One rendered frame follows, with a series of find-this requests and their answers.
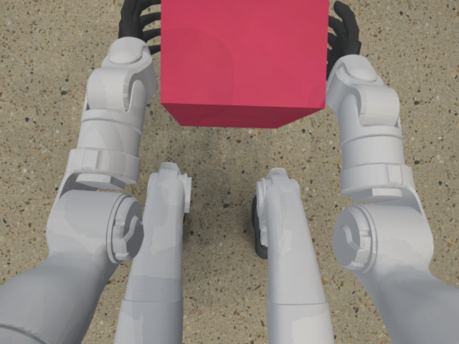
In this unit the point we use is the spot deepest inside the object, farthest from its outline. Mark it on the carton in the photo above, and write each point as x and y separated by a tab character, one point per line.
243	63

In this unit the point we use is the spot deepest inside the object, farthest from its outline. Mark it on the robot left hand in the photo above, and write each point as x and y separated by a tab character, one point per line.
132	23

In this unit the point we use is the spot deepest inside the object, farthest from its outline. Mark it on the left robot upper arm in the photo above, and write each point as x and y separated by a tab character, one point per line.
89	234

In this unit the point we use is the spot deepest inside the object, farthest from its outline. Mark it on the robot right shin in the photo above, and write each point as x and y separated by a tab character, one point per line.
263	230

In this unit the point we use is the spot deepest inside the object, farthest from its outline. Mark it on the robot shin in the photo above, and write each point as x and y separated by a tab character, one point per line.
263	230
166	165

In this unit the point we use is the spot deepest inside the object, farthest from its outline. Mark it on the left robot forearm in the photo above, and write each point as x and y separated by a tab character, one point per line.
112	121

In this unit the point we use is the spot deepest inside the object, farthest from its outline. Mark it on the robot right hand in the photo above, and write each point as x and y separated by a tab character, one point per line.
346	41

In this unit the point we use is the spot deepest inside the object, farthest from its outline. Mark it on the robot left shin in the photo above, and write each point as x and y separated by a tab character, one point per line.
166	165

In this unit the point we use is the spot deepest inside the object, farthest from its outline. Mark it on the right robot forearm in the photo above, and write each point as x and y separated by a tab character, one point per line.
370	134

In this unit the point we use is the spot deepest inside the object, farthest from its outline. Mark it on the right robot upper arm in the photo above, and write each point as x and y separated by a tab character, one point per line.
389	249

